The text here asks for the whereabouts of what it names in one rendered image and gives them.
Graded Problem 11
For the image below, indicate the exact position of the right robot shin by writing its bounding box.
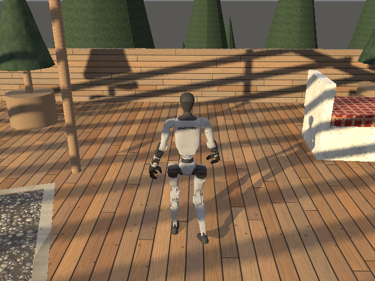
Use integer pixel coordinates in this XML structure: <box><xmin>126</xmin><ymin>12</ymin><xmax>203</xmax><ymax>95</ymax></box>
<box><xmin>195</xmin><ymin>195</ymin><xmax>206</xmax><ymax>237</ymax></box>

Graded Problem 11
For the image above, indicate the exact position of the robot left hand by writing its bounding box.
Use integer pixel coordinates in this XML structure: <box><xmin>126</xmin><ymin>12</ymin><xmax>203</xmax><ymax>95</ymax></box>
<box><xmin>149</xmin><ymin>165</ymin><xmax>162</xmax><ymax>179</ymax></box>

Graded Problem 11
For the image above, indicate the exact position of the left robot upper arm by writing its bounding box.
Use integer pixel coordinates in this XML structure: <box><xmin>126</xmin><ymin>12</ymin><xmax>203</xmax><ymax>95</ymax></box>
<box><xmin>159</xmin><ymin>118</ymin><xmax>175</xmax><ymax>151</ymax></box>

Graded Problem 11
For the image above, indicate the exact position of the right robot forearm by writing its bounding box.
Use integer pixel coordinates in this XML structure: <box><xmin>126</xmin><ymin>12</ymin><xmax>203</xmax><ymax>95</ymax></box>
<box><xmin>210</xmin><ymin>140</ymin><xmax>219</xmax><ymax>157</ymax></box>

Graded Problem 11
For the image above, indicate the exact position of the robot left foot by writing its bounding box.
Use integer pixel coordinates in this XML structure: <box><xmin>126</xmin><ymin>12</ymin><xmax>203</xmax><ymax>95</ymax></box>
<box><xmin>171</xmin><ymin>220</ymin><xmax>179</xmax><ymax>235</ymax></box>

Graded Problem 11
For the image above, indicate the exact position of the right robot upper arm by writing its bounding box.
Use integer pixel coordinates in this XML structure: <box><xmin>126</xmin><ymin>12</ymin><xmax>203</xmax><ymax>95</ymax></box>
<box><xmin>200</xmin><ymin>118</ymin><xmax>216</xmax><ymax>149</ymax></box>

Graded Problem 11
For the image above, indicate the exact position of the robot right hand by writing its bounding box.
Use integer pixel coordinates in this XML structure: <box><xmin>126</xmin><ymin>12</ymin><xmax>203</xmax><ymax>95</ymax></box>
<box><xmin>206</xmin><ymin>154</ymin><xmax>220</xmax><ymax>164</ymax></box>

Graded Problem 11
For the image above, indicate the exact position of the left robot forearm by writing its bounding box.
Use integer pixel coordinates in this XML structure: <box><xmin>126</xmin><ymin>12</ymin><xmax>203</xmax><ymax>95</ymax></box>
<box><xmin>151</xmin><ymin>142</ymin><xmax>164</xmax><ymax>167</ymax></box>

